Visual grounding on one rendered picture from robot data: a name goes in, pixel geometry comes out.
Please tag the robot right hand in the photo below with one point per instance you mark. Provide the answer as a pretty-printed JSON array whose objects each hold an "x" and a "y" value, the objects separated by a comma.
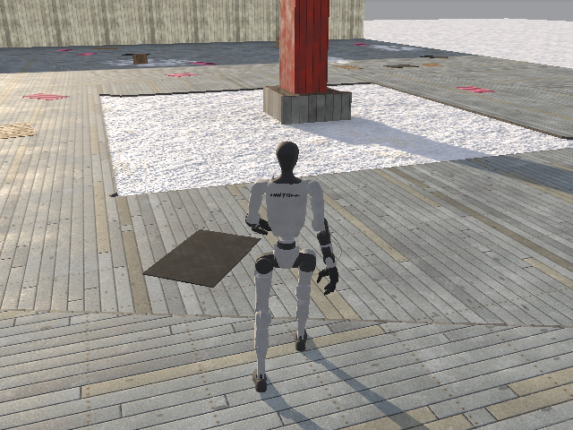
[{"x": 333, "y": 275}]

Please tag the right robot shin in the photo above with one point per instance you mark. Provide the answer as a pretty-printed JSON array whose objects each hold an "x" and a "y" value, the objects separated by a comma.
[{"x": 302, "y": 311}]

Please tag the left robot forearm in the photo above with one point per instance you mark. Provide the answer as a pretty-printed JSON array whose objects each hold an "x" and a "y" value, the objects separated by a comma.
[{"x": 251, "y": 225}]

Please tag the robot right upper arm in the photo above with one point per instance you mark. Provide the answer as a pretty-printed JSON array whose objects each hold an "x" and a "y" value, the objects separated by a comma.
[{"x": 313, "y": 188}]

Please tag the robot left hand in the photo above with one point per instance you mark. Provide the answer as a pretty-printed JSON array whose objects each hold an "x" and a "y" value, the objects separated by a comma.
[{"x": 264, "y": 225}]

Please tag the robot left upper arm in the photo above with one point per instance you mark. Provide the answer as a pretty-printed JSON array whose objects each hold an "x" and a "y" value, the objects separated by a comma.
[{"x": 258, "y": 189}]

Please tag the robot right foot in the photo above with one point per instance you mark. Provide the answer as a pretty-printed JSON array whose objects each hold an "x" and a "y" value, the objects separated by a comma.
[{"x": 300, "y": 344}]

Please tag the right robot forearm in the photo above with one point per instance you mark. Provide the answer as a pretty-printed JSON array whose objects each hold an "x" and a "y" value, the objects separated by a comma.
[{"x": 326, "y": 246}]

